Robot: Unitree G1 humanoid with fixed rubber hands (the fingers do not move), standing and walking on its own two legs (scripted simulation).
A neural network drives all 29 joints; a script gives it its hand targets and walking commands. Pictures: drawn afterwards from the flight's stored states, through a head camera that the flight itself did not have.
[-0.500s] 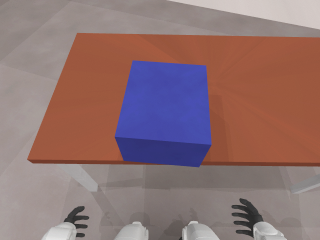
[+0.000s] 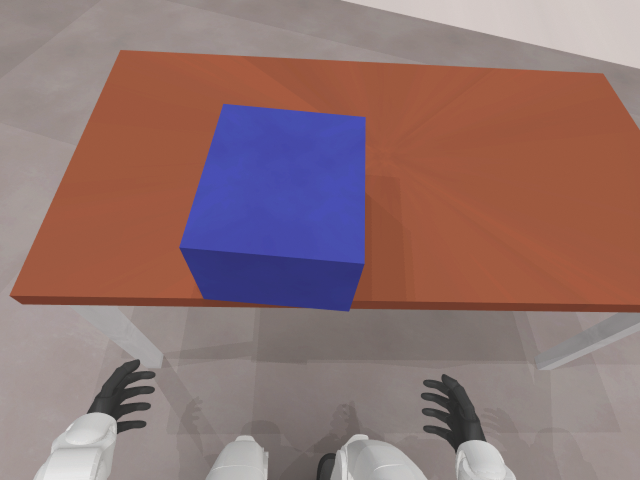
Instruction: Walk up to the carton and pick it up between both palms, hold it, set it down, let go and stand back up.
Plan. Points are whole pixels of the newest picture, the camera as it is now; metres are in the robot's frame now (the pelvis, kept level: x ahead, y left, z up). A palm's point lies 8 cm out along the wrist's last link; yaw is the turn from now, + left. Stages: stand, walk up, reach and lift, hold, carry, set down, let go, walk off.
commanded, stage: reach and lift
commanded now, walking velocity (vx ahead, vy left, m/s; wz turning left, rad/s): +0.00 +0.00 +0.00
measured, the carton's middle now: (285, 206) +0.52 +0.07 -0.07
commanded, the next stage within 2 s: none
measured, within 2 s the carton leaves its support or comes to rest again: neither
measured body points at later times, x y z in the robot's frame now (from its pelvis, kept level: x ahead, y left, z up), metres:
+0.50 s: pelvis +0.02 +0.02 +0.01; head +0.03 +0.05 +0.46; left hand +0.21 +0.27 -0.08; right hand +0.20 -0.19 -0.06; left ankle +0.04 +0.15 -0.71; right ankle +0.05 -0.06 -0.71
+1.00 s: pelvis +0.07 +0.04 +0.03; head +0.08 +0.05 +0.47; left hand +0.25 +0.28 -0.05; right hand +0.25 -0.19 -0.04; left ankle +0.04 +0.15 -0.71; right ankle +0.05 -0.06 -0.71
